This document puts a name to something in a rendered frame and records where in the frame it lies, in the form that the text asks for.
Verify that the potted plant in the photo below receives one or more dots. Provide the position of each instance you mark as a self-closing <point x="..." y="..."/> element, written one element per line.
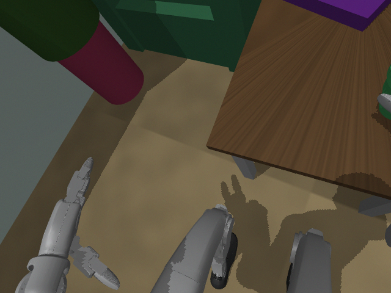
<point x="70" y="32"/>

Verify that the coffee table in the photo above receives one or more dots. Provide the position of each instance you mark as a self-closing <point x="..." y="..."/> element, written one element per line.
<point x="303" y="98"/>

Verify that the left robot arm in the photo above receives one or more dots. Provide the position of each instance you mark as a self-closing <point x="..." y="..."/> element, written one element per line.
<point x="47" y="275"/>

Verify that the left robot foot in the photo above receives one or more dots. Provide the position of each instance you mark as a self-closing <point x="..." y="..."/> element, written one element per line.
<point x="220" y="282"/>

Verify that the left robot hand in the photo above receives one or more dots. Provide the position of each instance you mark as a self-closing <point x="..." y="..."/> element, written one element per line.
<point x="60" y="235"/>

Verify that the armchair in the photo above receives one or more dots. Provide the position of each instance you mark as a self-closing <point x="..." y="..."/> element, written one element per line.
<point x="211" y="31"/>

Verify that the right robot hand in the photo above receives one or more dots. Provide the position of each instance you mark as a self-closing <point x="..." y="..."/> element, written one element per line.
<point x="385" y="101"/>

